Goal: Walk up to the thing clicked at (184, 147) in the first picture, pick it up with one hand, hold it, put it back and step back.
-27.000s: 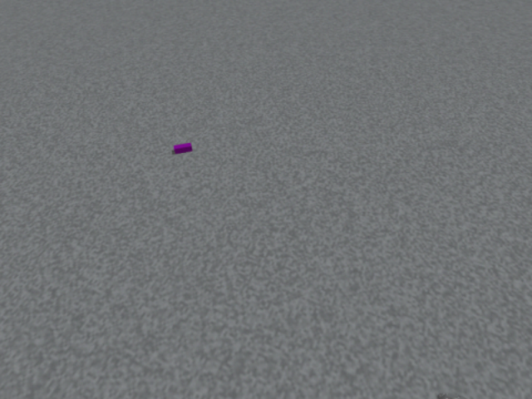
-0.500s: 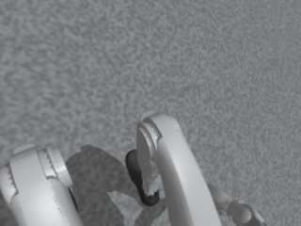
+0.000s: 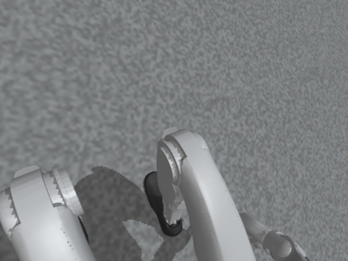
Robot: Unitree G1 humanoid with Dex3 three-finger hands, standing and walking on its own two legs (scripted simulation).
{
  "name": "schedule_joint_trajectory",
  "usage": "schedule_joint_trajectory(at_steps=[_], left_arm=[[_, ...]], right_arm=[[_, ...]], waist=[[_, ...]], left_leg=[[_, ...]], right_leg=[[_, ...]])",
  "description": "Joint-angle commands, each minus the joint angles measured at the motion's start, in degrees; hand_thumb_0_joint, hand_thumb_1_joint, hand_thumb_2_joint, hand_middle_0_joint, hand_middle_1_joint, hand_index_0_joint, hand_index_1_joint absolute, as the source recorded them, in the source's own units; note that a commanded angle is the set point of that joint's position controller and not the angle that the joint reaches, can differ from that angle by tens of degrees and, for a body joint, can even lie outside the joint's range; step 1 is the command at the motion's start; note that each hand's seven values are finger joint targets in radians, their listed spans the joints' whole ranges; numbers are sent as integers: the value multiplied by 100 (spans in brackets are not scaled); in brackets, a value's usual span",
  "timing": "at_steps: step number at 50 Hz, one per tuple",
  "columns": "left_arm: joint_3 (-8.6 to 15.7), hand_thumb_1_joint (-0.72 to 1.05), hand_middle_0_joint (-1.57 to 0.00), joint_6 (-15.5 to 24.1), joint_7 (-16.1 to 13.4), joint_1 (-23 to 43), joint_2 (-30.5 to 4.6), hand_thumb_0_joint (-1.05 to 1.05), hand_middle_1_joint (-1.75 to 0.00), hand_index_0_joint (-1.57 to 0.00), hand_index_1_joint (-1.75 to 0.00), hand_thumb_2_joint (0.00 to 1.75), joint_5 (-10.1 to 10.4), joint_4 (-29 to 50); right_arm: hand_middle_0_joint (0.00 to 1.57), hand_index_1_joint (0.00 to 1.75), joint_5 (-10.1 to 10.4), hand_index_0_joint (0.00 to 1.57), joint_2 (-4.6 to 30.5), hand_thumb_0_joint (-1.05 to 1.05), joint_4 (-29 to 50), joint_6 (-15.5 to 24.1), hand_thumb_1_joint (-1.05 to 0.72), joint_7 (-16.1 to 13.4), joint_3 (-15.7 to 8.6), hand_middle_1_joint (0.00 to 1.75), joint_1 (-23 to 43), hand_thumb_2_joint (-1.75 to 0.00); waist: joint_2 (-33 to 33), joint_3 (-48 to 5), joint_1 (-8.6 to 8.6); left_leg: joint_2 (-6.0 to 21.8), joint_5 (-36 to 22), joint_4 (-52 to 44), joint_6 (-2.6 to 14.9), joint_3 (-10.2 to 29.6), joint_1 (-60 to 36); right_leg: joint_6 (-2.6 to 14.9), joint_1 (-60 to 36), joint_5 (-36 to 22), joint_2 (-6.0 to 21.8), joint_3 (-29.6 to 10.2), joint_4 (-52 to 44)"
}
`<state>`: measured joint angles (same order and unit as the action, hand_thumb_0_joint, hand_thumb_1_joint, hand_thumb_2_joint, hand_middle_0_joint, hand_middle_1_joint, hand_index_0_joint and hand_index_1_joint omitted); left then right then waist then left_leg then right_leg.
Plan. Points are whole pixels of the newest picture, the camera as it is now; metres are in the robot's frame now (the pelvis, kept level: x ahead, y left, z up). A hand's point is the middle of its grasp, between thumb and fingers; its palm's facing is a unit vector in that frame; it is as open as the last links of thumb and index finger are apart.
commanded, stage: open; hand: left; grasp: from above
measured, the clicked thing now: out of the picture +0.40 +0.35 -0.28
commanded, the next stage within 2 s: withdraw in 0.18 s
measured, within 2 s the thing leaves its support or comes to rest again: neither
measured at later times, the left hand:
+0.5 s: hand out of the picture +0.40 +0.35 -0.23, palm faces -0.35 -0.19 -0.92, open 12.3 cm
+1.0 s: hand out of the picture +0.37 +0.35 -0.08, palm faces -0.47 -0.13 -0.87, open 12.7 cm
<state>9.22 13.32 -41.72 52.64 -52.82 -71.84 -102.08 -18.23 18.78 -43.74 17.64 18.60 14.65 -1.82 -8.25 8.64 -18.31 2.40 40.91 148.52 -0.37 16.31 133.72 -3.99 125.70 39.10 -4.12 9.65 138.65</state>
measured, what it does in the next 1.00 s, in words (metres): rises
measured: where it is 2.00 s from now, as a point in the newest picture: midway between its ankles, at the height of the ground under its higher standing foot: (127, 235)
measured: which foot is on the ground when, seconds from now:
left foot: down 0.00-1.00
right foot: down 0.00-1.00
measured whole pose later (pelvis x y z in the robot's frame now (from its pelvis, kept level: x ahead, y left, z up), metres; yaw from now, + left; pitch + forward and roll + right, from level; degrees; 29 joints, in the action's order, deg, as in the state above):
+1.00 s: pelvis -0.01 -0.01 +0.06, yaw +7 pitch +31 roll -7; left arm -0.2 12.0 -14.7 49.9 -40.5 -66.8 -76.4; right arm -6.2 17.5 -40.2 4.1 10.0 3.2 -5.1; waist -0.9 -4.6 -9.5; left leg 2.1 36.4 133.1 -0.6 8.3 127.9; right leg -1.7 122.6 37.6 -1.1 4.3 129.2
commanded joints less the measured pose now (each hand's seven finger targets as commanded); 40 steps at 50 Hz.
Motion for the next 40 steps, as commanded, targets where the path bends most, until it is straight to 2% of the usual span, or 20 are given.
schedule_joint_trajectory(at_steps=[1, 6, 9, 13, 18, 19, 22, 23, 24, 25, 27, 28, 29, 30, 32, 34, 35, 36, 37, 40], left_arm=[[-48, -14, -36, 18, -213, 1325, -1222, 0, -76, -37, -74, 69, 68, 668], [-100, -16, -32, -15, -225, 1341, -1215, 0, -80, -35, -78, 70, 56, 692], [63, -16, -33, -17, -254, 1355, -1329, 0, -81, -34, -80, 75, 106, 729], [-40, -15, -33, -74, -124, 1287, -1217, 0, -85, -34, -84, 80, 118, 588], [344, -23, -28, -95, -67, 983, -1567, 0, -76, -31, -73, 74, 131, 1167], [387, -24, -28, -117, -1, 910, -1598, 0, -76, -30, -74, 75, 114, 1156], [554, -29, -25, -112, 229, 856, -1671, 0, -79, -27, -78, 79, 194, 2247], [494, -31, -25, -118, 328, 717, -1499, 0, -79, -26, -78, 80, 269, 2558], [145, -32, -23, -147, 465, 516, -956, 0, -81, -24, -80, 82, 320, 2755], [-97, -34, -22, -185, 611, 433, -656, 0, -83, -22, -82, 83, 363, 2775], [430, -35, -20, -268, 740, 220, -1109, 0, -85, -21, -85, 86, 488, 3729], [152, -35, -20, -353, 883, 43, -661, 0, -86, -20, -85, 86, 535, 4072], [-173, -34, -21, -413, 1028, 254, -242, 0, -85, -22, -84, 85, 575, 4279], [-312, -31, -24, -519, 1177, 250, -57, 0, -83, -24, -83, 84, 603, 4032], [-375, -31, -23, -658, 1438, 388, 22, 0, -84, -24, -83, 84, 636, 3931], [-371, -30, -24, -721, 1728, 391, 20, 0, -84, -24, -84, 84, 649, 3999], [-461, -28, -25, -722, 1868, 629, 70, 0, -84, -26, -83, 83, 670, 4157], [-735, -27, -26, -711, 2035, 799, 458, 0, -83, -27, -83, 82, 765, 4160], [-809, -27, -27, -680, 2185, 861, 529, 0, -83, -27, -83, 82, 820, 4038], [-786, -29, -25, -524, 2509, 917, 246, 0, -84, -25, -84, 84, 767, 3650]], right_arm=[[20, 30, 37, 20, 1861, 0, -9, 44, -89, -48, -503, 30, -798, -90], [20, 30, 57, 20, 1887, 0, 57, 40, -89, -74, -549, 30, -747, -90], [20, 30, 30, 20, 1921, 0, -56, 52, -88, -64, -568, 30, -907, -90], [20, 30, 70, 20, 1879, 0, -48, 121, -88, -7, -531, 30, -884, -90], [20, 30, 70, 20, 1915, 0, -71, 106, -89, 30, -611, 30, -908, -89], [20, 30, 68, 20, 1848, 0, -37, 99, -89, 54, -584, 30, -926, -90], [20, 30, 168, 20, 1910, 0, -61, 10, -90, 48, -913, 30, -981, -90], [20, 30, 240, 20, 1850, 0, -9, -14, -90, 41, -998, 30, -962, -90], [20, 30, 285, 20, 1745, 0, 60, -59, -90, 66, -1054, 30, -924, -90], [20, 30, 366, 20, 1659, 0, 10, -107, -90, 83, -1106, 30, -896, -90], [20, 30, 569, 20, 1760, 0, 47, -291, -89, 34, -1403, 30, -1171, -90], [20, 30, 686, 20, 1637, 0, 112, -383, -89, 26, -1500, 30, -1103, -90], [20, 30, 790, 20, 1532, 0, 51, -484, -89, 28, -1554, 30, -1125, -90], [20, 30, 931, 20, 1490, 0, 71, -592, -89, 26, -1593, 30, -1151, -90], [20, 30, 1062, 20, 1473, 0, 80, -768, -89, -59, -1693, 30, -1330, -90], [20, 30, 1106, 20, 1416, 0, 206, -909, -89, -156, -1768, 30, -1348, -90], [20, 30, 1140, 20, 1343, 0, 266, -990, -89, -208, -1778, 30, -1357, -90], [20, 30, 1170, 20, 1245, 0, 237, -1052, -89, -260, -1773, 30, -1382, -90], [20, 30, 1188, 20, 1187, 0, 272, -1085, -89, -327, -1780, 30, -1367, -90], [20, 30, 1246, 20, 1130, 0, 352, -1189, -89, -582, -1732, 30, -1345, -90]], waist=[[2670, -3301, -267], [2560, -3190, -305], [2689, -3451, -261], [2918, -3343, -270], [3407, -3945, 53], [3451, -3909, 30], [3925, -4546, 306], [3998, -4707, 396], [4045, -4801, 403], [3833, -4607, 400], [4013, -5272, 758], [4071, -5522, 908], [3996, -5496, 841], [3492, -5139, 749], [2848, -4648, 683], [2497, -4762, 740], [2354, -4751, 714], [2180, -4639, 643], [1927, -4437, 560], [1348, -4051, 578]], left_leg=[[105, -836, -1540, 35, -690, -2512], [97, -670, -1519, 53, -719, -2402], [111, -910, -1577, 35, -710, -2556], [107, -1040, -1576, -20, -652, -2701], [107, -1574, -1657, -91, -685, -3138], [105, -1594, -1608, -82, -712, -3088], [74, -1725, -1725, -103, -829, -3373], [74, -1737, -1765, -115, -841, -3463], [55, -1790, -1862, -126, -879, -3523], [60, -1595, -1838, -92, -913, -3323], [17, -1673, -2136, -83, -933, -3550], [11, -1840, -2280, -118, -975, -3787], [10, -1734, -2335, -96, -1010, -3753], [19, -1503, -2323, -11, -1031, -3405], [-30, -1118, -2411, 86, -1080, -2917], [-53, -962, -2571, 125, -1064, -2964], [-81, -828, -2635, 148, -1083, -2938], [-99, -752, -2669, 166, -1104, -2901], [-120, -633, -2654, 197, -1134, -2716], [-184, -417, -2659, 244, -1245, -2314]], right_leg=[[460, -1556, -1180, -212, 669, -1148], [451, -1530, -1043, -195, 617, -1233], [466, -1649, -1222, -226, 629, -1235], [465, -1494, -1373, -173, 695, -1036], [496, -1767, -1763, -191, 697, -933], [494, -1766, -1798, -180, 702, -910], [549, -1807, -1827, -167, 601, -962], [563, -1745, -1822, -140, 581, -967], [579, -1718, -1858, -143, 547, -1017], [570, -1517, -1738, -167, 510, -1070], [606, -1595, -1744, -99, 405, -1223], [628, -1532, -1803, -73, 342, -1255], [634, -1406, -1735, -65, 291, -1327], [612, -1285, -1619, -97, 241, -1470], [594, -1275, -1344, -71, 118, -1716], [609, -1465, -1155, -57, 44, -1893], [616, -1566, -992, -53, -26, -2023], [607, -1579, -920, -48, -59, -2138], [614, -1620, -719, -66, -154, -2265], [612, -1783, -273, -48, -322, -2527]])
